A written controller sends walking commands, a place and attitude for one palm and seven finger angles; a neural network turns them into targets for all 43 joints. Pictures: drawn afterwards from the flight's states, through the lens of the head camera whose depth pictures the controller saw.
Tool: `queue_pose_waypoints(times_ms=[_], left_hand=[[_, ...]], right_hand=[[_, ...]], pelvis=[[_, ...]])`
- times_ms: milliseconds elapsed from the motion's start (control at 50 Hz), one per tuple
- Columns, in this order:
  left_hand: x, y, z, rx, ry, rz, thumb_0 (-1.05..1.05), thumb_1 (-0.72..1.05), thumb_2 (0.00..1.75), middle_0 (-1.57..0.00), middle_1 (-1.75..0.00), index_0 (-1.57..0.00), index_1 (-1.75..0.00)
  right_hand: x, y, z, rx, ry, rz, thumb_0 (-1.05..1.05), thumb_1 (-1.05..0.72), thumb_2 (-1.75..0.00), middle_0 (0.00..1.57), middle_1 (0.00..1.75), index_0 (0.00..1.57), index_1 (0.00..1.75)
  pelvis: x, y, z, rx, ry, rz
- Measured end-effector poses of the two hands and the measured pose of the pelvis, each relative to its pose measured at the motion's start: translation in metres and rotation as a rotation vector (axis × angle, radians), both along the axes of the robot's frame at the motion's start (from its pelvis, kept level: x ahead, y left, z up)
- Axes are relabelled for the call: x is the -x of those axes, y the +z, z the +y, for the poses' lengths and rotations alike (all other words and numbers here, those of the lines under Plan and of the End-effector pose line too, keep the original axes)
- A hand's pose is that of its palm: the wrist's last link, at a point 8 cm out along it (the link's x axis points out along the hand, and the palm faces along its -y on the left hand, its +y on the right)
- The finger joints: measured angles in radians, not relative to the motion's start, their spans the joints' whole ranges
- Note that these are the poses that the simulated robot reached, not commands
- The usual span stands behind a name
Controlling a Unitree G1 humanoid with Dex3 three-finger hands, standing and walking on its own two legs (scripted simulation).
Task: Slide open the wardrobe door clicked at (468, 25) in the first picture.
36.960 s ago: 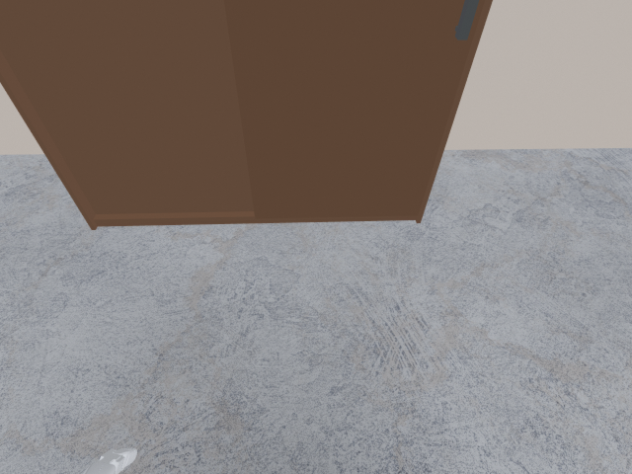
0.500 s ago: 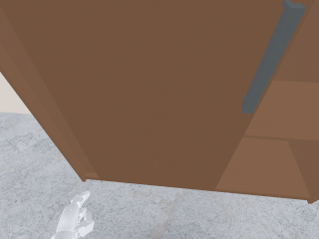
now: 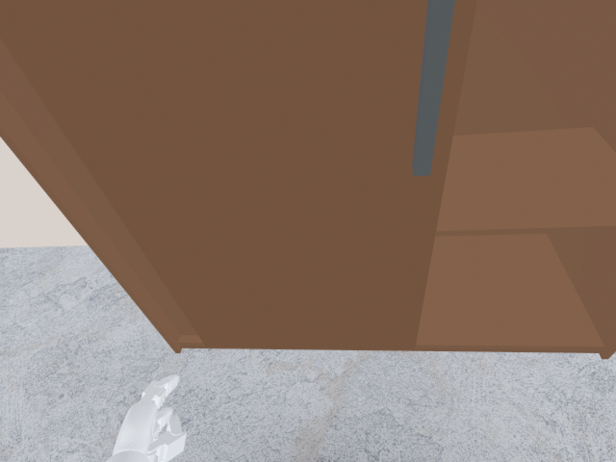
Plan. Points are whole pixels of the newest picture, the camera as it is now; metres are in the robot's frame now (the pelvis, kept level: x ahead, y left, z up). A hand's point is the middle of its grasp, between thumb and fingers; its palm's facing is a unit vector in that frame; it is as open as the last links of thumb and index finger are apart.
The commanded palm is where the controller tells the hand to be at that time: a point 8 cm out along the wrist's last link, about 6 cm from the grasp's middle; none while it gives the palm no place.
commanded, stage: stop stepping back and stand still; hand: right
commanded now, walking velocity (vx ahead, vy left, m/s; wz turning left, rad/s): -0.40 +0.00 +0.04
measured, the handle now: (428, 86) +0.59 -0.18 +0.21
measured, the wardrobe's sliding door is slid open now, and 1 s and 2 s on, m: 0.58 0.58 0.58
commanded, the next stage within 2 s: none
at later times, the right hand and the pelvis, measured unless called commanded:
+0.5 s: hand out of the picture +0.10 -0.35 +0.19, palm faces +0.44 +0.86 -0.26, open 7.4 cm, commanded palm +0.05 -0.38 +0.19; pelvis -0.12 -0.09 -0.02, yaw +6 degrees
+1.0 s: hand out of the picture +0.06 -0.39 +0.17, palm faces +0.50 +0.80 -0.32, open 7.4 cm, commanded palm +0.01 -0.41 +0.19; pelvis -0.15 -0.12 +0.01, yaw +4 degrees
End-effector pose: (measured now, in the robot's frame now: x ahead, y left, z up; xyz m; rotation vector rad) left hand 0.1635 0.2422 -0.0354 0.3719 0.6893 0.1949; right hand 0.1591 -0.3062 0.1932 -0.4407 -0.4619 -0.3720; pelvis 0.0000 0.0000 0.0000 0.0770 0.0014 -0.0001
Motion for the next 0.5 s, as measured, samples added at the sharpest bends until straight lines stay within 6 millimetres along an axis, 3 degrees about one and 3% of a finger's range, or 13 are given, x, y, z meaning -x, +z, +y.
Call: queue_pose_waypoints(times_ms=[100,280,320,380,500], left_hand=[[0.041,0.005,-0.018,0.017,0.031,0.005,0.01,0.9,0.89,-0.2,-0.3,-0.2,-0.3],[0.115,0.021,-0.055,0.072,0.071,0.032,0.01,0.9,0.89,-0.2,-0.3,-0.2,-0.3],[0.125,0.012,-0.059,0.088,0.063,0.017,0.01,0.9,0.89,-0.2,-0.3,-0.2,-0.3],[0.141,-0.016,-0.058,0.086,0.081,-0.004,0.01,0.9,0.89,-0.21,-0.3,-0.21,-0.3],[0.185,-0.04,-0.08,0.068,0.153,0.052,0.01,0.9,0.89,-0.2,-0.3,-0.2,-0.3]], right_hand=[[0.002,-0.005,-0.022,-0.027,0.01,0.066,0.02,-0.89,-0.89,0.21,0.3,0.21,0.31],[0.058,0.024,-0.025,0.003,0.109,0.107,0.02,-0.89,-0.89,0.21,0.3,0.21,0.31],[0.076,0.028,-0.032,0.06,0.087,0.11,0.02,-0.89,-0.89,0.21,0.3,0.21,0.31],[0.099,0.019,-0.041,0.119,0.084,0.078,0.01,-0.89,-0.89,0.21,0.3,0.21,0.31],[0.101,-0.001,-0.087,-0.036,0.019,-0.067,0.01,-0.89,-0.89,0.21,0.31,0.21,0.31]], pelvis=[[0.034,0.011,-0.018,-0.037,0.037,-0.007],[0.074,0.035,-0.042,-0.06,0.057,0.035],[0.089,0.027,-0.048,-0.013,0.052,0.037],[0.111,-0.002,-0.063,0.026,0.143,0.016],[0.12,-0.019,-0.094,0.007,0.098,-0.038]])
